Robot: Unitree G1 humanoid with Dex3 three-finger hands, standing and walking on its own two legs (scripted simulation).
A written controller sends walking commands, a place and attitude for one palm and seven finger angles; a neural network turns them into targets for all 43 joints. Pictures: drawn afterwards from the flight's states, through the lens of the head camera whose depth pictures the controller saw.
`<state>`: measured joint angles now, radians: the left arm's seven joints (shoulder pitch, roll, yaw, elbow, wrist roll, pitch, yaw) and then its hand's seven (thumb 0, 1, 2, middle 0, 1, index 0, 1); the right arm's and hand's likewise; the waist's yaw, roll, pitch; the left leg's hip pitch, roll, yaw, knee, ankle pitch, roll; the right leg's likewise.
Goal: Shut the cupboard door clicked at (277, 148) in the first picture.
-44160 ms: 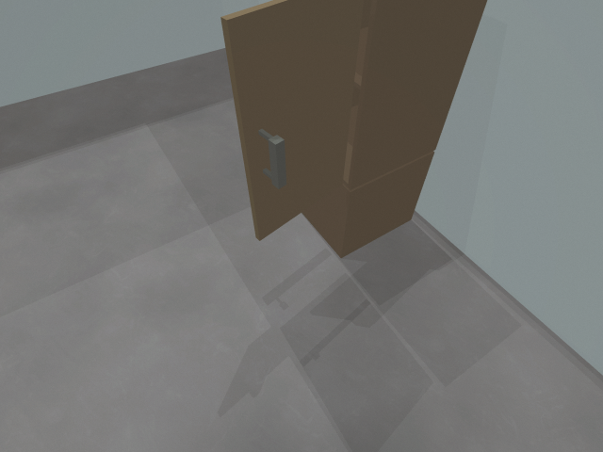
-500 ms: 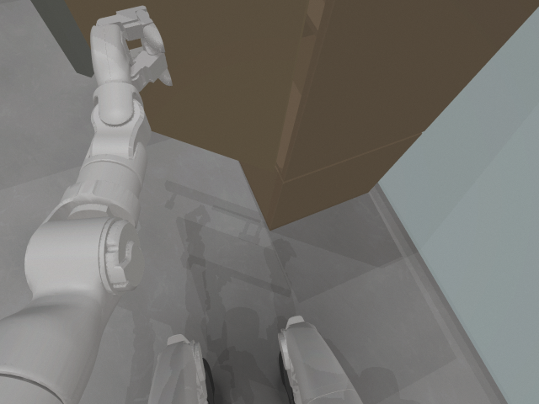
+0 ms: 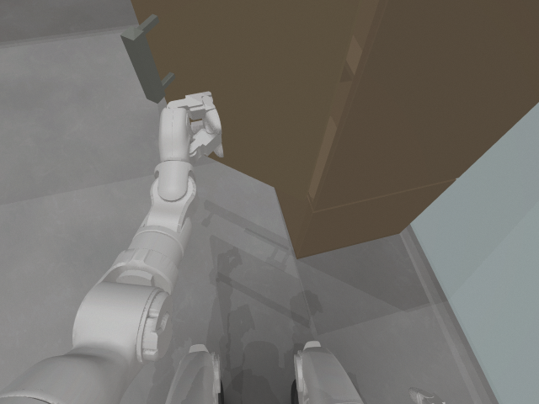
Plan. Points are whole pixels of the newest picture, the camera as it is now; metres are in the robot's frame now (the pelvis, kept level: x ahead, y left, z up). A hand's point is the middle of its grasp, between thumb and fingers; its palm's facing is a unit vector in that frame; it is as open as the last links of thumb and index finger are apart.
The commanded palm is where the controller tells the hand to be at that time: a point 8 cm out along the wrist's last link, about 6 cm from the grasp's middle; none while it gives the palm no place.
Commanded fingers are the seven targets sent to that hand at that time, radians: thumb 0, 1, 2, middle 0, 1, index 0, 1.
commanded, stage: draw the hand back to the body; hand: left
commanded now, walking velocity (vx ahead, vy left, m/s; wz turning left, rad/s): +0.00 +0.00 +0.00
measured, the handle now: (153, 60) +0.66 +0.15 +0.06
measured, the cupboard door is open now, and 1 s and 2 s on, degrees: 48 48 48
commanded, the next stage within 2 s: step back with the hand held close in 1.62 s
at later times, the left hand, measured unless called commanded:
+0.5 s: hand (128, 167) +0.39 +0.13 +0.14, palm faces -0.03 -1.00 -0.03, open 3.1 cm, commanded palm +0.34 +0.19 +0.15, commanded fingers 0.00 0.90 0.90 -1.19 -1.38 -1.19 -1.38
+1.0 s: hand out of the picture +0.28 +0.24 +0.22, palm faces +0.30 -0.90 -0.31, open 4.3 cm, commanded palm +0.23 +0.28 +0.24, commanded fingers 0.00 0.90 0.90 -0.50 -0.63 -0.50 -0.63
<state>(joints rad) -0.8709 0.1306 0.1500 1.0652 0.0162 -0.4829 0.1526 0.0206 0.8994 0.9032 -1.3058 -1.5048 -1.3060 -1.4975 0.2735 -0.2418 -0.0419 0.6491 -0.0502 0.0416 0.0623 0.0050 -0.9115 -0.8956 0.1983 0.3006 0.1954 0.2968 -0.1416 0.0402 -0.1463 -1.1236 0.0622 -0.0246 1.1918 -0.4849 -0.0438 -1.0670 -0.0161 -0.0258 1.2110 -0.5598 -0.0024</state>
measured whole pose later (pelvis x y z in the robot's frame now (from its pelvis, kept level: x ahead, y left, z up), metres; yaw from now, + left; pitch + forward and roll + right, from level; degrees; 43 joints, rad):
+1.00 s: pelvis +0.04 +0.02 +0.11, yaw +0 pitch -2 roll +0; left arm 0.26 0.29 0.15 -0.18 -0.05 0.00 0.09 0.02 0.90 0.90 -0.77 -0.92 -0.77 -0.91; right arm 0.15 -0.19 0.07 0.56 0.02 0.01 -0.08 0.01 -0.91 -0.90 0.20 0.30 0.20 0.30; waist 0.06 0.05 -0.01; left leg -0.16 0.02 0.02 0.45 -0.25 -0.01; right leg -0.10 -0.05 -0.02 0.43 -0.29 0.03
